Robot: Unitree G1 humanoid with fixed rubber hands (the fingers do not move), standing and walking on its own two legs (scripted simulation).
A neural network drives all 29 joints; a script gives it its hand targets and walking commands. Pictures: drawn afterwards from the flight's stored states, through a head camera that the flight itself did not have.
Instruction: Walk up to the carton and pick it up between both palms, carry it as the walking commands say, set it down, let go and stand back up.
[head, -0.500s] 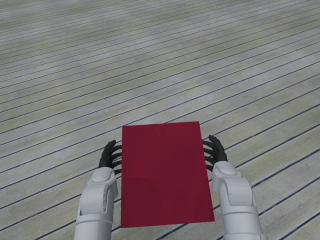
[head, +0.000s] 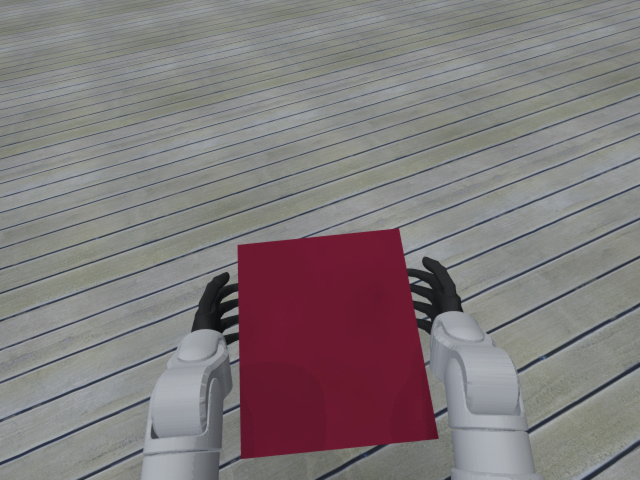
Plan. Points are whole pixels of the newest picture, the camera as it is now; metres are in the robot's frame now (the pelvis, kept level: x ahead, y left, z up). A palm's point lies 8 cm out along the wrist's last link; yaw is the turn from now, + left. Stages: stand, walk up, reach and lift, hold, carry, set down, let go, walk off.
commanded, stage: carry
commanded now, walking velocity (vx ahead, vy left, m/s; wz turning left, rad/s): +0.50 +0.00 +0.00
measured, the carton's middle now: (329, 347) +0.32 -0.01 -0.01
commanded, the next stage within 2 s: none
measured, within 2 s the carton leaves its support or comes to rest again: neither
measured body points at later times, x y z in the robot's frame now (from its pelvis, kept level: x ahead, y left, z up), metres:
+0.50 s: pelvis +0.35 +0.01 +0.04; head +0.35 +0.01 +0.49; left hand +0.63 +0.15 +0.13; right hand +0.64 -0.13 +0.13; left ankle +0.41 +0.11 -0.69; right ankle +0.26 -0.08 -0.60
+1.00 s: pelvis +0.57 -0.02 +0.04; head +0.57 -0.01 +0.49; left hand +0.85 +0.12 +0.14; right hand +0.86 -0.16 +0.14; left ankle +0.52 +0.07 -0.69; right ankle +0.57 -0.14 -0.69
